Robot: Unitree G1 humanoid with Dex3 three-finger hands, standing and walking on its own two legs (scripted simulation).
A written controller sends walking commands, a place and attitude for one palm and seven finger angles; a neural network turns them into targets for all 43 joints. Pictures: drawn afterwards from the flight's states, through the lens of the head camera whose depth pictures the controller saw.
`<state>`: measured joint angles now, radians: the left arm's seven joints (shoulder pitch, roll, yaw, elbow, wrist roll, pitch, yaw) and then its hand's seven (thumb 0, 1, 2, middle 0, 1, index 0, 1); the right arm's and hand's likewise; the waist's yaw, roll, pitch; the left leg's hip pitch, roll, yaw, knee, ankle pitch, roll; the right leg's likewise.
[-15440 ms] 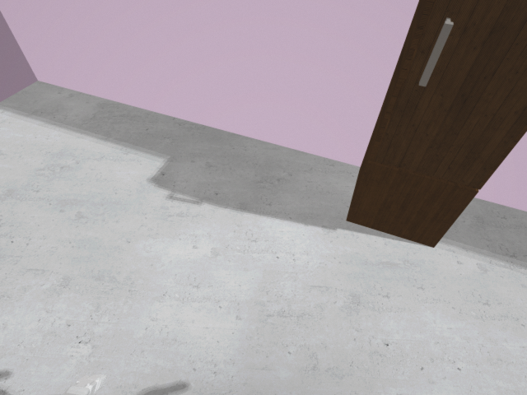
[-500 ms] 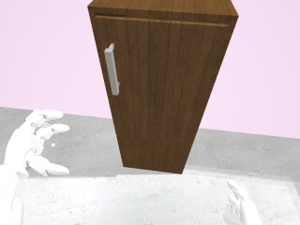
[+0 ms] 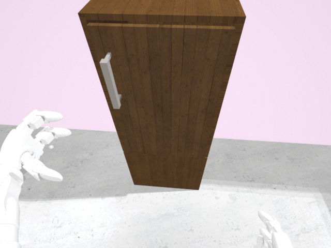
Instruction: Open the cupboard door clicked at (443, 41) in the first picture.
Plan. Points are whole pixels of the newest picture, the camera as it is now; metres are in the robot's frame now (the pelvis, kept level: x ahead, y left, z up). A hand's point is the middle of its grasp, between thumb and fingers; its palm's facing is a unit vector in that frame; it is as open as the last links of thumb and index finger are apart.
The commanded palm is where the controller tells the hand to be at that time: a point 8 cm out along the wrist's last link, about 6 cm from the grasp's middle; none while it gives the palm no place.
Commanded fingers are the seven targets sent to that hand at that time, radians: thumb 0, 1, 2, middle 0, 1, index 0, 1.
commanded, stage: raise the hand with hooked fingers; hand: left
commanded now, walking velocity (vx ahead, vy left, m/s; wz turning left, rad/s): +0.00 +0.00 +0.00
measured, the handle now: (113, 82) +0.54 +0.20 +0.10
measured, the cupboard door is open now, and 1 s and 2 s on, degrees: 0 0 0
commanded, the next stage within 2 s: move the hooked fingers beside the handle in 0.30 s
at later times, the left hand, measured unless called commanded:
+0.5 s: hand (45, 150) +0.29 +0.28 +0.11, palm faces +0.05 -1.00 -0.02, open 14.0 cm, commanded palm +0.27 +0.33 +0.12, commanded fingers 0.00 -0.50 0.30 -0.30 -1.20 -0.30 -1.20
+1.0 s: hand (63, 122) +0.37 +0.28 +0.11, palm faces +0.01 -1.00 -0.02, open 14.0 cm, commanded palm +0.34 +0.32 +0.12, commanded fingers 0.00 -0.50 0.30 -0.30 -1.20 -0.30 -1.20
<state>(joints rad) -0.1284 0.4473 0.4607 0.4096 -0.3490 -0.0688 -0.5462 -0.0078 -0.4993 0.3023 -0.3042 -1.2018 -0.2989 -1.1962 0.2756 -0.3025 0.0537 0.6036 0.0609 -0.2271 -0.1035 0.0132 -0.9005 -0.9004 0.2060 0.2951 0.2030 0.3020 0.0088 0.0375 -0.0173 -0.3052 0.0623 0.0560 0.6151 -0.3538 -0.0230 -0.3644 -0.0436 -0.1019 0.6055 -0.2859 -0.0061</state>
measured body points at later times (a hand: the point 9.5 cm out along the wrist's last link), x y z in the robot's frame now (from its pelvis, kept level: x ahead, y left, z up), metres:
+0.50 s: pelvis -0.01 +0.01 +0.00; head +0.01 +0.00 +0.45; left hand +0.28 +0.34 +0.12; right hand +0.16 -0.23 -0.08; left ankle -0.02 +0.13 -0.73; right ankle +0.02 -0.11 -0.73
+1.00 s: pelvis +0.00 +0.01 +0.00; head +0.04 +0.01 +0.45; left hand +0.36 +0.33 +0.12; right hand +0.10 -0.25 -0.10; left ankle -0.02 +0.13 -0.73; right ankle +0.02 -0.11 -0.73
